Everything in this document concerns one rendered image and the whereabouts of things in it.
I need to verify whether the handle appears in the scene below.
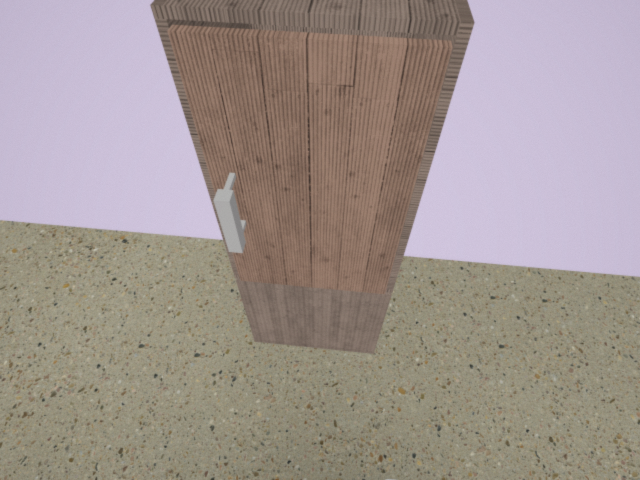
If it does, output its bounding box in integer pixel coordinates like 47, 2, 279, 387
213, 173, 246, 253

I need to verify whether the cupboard door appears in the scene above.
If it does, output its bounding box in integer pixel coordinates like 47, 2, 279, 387
167, 25, 453, 294

